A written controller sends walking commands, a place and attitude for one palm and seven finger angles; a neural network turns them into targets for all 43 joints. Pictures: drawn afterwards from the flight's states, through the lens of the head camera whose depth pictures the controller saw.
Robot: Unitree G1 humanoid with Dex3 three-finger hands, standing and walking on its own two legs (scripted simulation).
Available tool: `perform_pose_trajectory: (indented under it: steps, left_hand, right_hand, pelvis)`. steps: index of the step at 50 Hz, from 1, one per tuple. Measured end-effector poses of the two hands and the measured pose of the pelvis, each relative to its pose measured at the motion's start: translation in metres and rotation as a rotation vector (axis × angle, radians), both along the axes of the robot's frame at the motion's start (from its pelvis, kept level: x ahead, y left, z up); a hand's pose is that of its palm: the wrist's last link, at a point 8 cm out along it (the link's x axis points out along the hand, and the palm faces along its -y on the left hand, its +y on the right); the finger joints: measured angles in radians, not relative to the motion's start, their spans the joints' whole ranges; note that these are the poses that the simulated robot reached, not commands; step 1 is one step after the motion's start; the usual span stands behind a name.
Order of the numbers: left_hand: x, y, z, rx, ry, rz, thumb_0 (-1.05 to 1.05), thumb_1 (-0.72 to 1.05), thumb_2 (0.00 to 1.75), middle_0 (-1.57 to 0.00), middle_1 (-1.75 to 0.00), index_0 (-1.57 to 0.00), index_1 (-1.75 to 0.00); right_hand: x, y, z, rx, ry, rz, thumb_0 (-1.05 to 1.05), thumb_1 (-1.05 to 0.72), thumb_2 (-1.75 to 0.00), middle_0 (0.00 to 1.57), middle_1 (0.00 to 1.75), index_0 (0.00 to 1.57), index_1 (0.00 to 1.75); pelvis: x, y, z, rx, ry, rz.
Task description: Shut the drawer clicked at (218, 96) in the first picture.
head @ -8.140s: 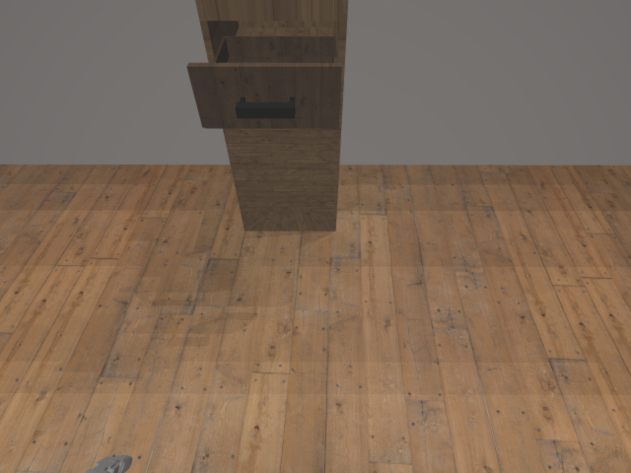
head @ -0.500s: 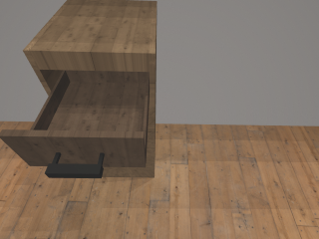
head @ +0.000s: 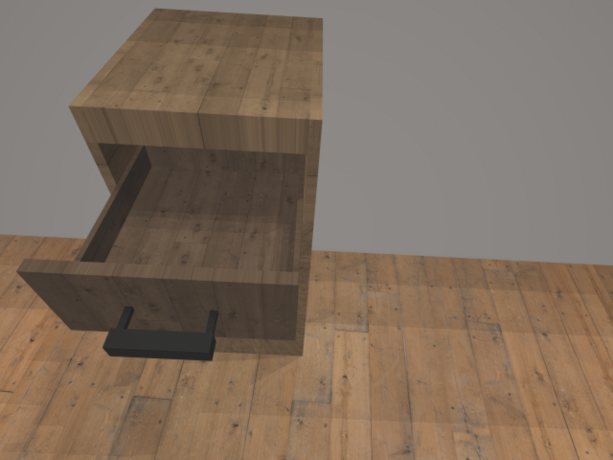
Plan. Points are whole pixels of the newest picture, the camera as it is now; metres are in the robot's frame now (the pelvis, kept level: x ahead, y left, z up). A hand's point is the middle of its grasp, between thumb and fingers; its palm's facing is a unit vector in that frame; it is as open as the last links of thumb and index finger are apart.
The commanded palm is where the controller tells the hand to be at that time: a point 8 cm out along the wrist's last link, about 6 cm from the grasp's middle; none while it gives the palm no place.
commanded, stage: come to a stop and stand still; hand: left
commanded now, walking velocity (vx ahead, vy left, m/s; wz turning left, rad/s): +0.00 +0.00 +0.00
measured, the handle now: (166, 329) +0.28 +0.22 +0.00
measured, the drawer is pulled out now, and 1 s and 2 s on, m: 0.27 0.27 0.27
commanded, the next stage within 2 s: look again from close up in 0.10 s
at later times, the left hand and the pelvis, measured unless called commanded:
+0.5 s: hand out of the picture +0.00 +0.18 -0.18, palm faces +0.02 -0.98 -0.18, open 7.4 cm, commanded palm none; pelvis +0.01 +0.01 +0.00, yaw +0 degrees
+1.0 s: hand out of the picture -0.02 +0.18 -0.18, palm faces +0.02 -0.98 -0.19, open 7.4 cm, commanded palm none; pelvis -0.01 +0.01 +0.00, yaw -1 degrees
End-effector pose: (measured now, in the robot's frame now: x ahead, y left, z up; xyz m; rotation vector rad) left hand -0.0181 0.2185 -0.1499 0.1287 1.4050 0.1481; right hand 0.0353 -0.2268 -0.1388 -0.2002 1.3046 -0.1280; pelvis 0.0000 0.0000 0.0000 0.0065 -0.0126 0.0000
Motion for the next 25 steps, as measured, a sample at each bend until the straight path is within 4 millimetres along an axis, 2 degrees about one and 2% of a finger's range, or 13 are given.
perform_pose_trajectory:
  steps: [15, 25]
  left_hand:
    - [0.006, 0.011, 0.002, 0.009, 0.018, -0.007, 0.01, 0.91, 0.9, -0.2, -0.29, -0.2, -0.3]
    - [0.011, 0.01, 0.0, 0.005, 0.011, -0.003, 0.01, 0.91, 0.9, -0.2, -0.29, -0.2, -0.3]
  right_hand:
    - [-0.033, 0.014, -0.004, 0.019, 0.102, -0.029, 0.01, -0.91, -0.9, 0.2, 0.3, 0.2, 0.3]
    - [-0.036, 0.019, -0.006, 0.023, 0.109, -0.042, 0.01, -0.91, -0.9, 0.2, 0.3, 0.2, 0.3]
  pelvis:
    - [0.004, 0.008, 0.0, 0.004, 0.012, -0.001]
    - [0.007, 0.01, -0.001, 0.005, 0.011, -0.002]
